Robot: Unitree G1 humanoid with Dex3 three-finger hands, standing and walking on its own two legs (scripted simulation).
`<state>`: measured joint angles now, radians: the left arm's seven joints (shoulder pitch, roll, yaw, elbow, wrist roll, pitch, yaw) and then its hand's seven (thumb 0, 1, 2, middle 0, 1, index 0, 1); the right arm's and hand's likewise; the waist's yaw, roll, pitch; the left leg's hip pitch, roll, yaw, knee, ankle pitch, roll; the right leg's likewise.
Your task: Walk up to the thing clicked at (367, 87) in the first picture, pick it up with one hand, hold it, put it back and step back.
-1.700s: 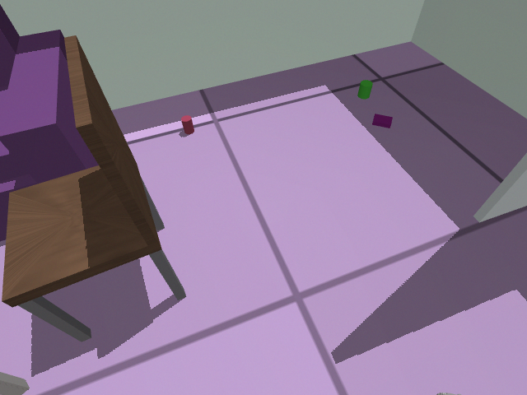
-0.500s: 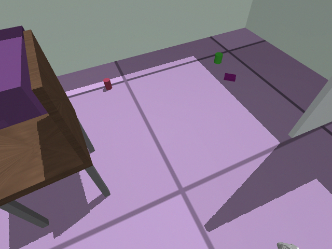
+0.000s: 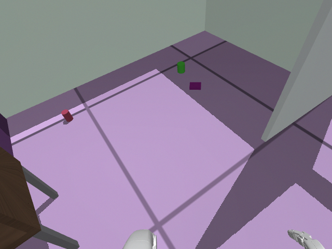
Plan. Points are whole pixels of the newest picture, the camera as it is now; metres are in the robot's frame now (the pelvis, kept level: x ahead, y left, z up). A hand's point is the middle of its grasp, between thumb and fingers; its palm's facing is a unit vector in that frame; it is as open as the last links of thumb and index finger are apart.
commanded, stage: walk up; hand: left
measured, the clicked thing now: (181, 66) +1.86 +0.04 -0.73
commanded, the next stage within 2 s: none
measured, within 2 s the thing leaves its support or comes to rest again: neither
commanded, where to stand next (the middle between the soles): +1.48 -0.12 m, yaw -8 degrees
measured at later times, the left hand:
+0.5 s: hand (108, 150) +0.44 +0.28 -0.14, palm faces -0.15 -0.93 -0.35, open 7.4 cm
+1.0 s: hand (140, 106) +0.66 +0.19 -0.12, palm faces -0.13 -0.91 -0.38, open 7.4 cm
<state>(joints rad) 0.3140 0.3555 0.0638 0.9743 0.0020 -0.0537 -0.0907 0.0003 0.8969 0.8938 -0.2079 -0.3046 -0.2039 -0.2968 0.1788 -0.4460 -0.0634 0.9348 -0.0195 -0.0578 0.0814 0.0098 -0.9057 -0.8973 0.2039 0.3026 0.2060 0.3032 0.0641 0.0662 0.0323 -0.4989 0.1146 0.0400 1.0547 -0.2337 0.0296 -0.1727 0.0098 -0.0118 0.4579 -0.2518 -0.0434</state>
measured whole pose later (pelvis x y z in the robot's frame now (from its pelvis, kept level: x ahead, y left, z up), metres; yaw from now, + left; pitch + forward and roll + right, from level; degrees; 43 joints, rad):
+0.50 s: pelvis +0.32 +0.02 +0.00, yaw -6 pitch -2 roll +1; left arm 0.24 0.45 0.05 0.87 -0.01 -0.06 -0.07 0.00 0.90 0.89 -0.20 -0.30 -0.20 -0.30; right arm 0.29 -0.38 -0.06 0.86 -0.01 -0.11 0.05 0.00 -0.90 -0.90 0.21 0.30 0.21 0.30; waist -0.03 -0.05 0.06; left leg -0.14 0.05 0.14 0.42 -0.25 0.01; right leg -0.49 -0.04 0.08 1.05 -0.30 -0.02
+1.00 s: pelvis +0.58 -0.07 +0.00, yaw -9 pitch -2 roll +0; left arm 0.32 0.37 0.04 0.90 0.00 -0.09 -0.06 0.00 0.90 0.89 -0.21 -0.30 -0.21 -0.30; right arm 0.26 -0.44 -0.07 0.87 -0.01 -0.05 0.08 0.01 -0.90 -0.90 0.21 0.30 0.21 0.30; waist 0.03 0.08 0.06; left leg -0.54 0.09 -0.04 0.97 -0.19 0.01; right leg -0.14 0.03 -0.04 0.40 -0.22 -0.05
